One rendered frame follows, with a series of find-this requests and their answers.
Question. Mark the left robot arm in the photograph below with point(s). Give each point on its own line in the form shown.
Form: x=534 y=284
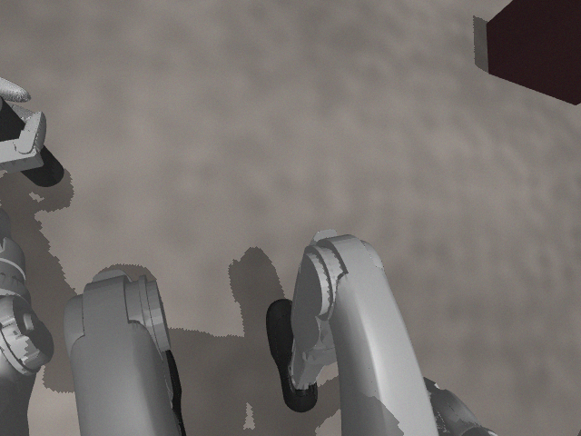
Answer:
x=25 y=342

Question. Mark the right robot hand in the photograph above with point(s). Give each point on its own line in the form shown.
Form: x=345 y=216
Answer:
x=452 y=416

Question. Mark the right robot foot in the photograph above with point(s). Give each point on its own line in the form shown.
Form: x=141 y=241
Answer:
x=280 y=337

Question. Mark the left robot foot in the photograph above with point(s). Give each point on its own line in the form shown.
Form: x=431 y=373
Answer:
x=177 y=394

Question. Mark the left robot hand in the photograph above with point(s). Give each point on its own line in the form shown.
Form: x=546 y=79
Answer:
x=24 y=153

